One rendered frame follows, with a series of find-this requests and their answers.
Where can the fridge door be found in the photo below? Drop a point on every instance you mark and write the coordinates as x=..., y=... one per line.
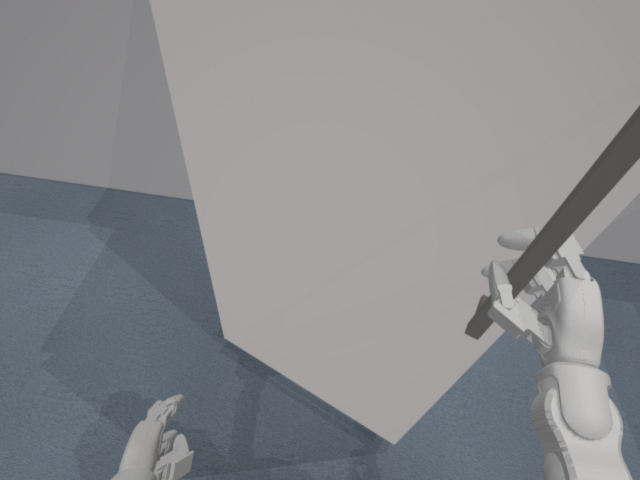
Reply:
x=354, y=162

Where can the handle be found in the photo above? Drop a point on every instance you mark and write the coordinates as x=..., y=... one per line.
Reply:
x=615, y=161

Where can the robot left hand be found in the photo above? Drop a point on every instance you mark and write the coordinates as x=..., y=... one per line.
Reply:
x=148, y=444

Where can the robot right hand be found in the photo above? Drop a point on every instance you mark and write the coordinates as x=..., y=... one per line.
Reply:
x=572, y=306

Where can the right robot forearm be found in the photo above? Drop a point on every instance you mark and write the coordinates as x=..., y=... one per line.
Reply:
x=579, y=426

